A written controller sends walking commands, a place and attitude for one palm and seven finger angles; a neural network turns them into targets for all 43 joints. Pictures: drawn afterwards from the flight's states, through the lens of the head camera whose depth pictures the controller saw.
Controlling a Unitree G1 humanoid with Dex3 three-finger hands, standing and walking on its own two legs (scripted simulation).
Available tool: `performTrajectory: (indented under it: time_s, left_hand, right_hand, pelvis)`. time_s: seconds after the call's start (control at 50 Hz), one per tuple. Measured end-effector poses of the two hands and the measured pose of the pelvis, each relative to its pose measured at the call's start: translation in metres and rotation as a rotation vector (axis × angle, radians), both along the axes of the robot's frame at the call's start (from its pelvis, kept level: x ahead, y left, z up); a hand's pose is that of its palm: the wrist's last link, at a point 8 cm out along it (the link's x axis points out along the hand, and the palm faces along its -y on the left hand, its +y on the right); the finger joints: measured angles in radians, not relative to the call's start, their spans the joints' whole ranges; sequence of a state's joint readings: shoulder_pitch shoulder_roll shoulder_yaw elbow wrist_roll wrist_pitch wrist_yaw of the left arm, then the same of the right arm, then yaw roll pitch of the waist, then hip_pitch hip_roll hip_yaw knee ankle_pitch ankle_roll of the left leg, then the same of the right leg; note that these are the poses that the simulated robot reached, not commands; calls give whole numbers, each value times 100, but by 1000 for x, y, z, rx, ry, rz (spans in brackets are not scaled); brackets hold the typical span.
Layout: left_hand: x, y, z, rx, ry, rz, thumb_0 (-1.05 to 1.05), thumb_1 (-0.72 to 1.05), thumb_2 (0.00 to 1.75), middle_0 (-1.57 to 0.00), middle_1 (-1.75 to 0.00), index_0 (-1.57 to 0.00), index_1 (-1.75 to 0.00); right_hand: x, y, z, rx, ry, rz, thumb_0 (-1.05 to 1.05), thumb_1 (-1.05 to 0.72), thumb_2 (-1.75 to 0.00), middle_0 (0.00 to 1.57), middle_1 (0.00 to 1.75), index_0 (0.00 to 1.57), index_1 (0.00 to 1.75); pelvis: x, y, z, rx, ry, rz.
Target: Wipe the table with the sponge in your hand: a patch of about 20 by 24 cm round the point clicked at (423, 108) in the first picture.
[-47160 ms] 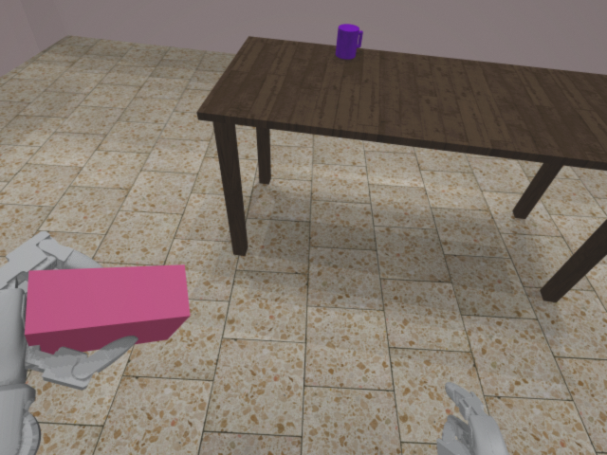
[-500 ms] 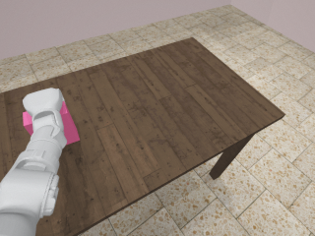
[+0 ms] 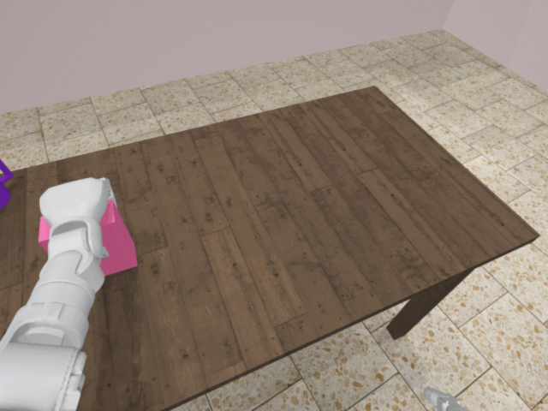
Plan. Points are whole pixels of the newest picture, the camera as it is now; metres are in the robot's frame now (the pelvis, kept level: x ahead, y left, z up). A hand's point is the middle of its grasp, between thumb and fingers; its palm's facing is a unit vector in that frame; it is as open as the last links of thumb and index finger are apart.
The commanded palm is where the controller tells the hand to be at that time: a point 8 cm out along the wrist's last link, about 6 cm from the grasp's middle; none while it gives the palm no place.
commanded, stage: wipe back along the first lane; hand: left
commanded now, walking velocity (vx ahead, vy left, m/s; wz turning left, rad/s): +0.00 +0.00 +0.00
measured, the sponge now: (97, 250) +0.37 +0.33 -0.03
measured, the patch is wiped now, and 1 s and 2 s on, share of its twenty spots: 1.00 1.00 1.00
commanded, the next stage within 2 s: lift the sponge slowly off the table in 1.54 s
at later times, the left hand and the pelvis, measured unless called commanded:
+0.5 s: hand (95, 251) +0.34 +0.29 +0.03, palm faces -0.06 -0.04 -1.00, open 9.7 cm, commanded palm +0.30 +0.28 +0.06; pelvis -0.01 +0.00 +0.00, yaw +1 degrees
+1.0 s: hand (100, 278) +0.29 +0.27 +0.03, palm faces -0.03 -0.05 -1.00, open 9.7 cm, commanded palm +0.25 +0.25 +0.06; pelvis +0.00 -0.01 +0.01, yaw +0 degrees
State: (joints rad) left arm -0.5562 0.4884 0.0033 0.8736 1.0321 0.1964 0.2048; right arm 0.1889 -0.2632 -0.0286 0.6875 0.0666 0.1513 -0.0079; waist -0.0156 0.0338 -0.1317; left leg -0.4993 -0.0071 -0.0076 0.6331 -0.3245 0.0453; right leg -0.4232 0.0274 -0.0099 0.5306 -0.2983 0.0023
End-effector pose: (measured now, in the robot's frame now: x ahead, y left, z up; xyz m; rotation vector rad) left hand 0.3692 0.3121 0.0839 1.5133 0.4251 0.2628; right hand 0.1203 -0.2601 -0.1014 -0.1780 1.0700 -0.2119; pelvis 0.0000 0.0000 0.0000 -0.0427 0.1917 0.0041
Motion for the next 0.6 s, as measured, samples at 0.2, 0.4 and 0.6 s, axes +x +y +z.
performTrajectory:
  time_s: [0.2, 0.4, 0.6]
  left_hand:
    - [-22, -11, -1, 12, -28, -8, -1, -46, 106, -73, -143, -74, -143]
    - [-40, -23, -1, 25, -28, 1, -1, -45, 105, -72, -144, -73, -144]
    - [-56, -27, -2, 3, -36, 24, -1, -45, 105, -72, -145, -72, -145]
  right_hand:
    - [3, 14, -4, 38, -2, 13, 0, -91, -90, 20, 30, 20, 30]
    - [12, 20, 0, 52, -38, 47, 0, -91, -90, 21, 30, 20, 30]
    - [22, 13, 7, 39, -81, 65, 0, -91, -90, 21, 30, 20, 30]
  pelvis:
    - [-2, 4, 1, 0, -24, 6]
    - [-10, 1, 2, 6, -53, 14]
    - [-12, -6, 3, 13, -70, 13]
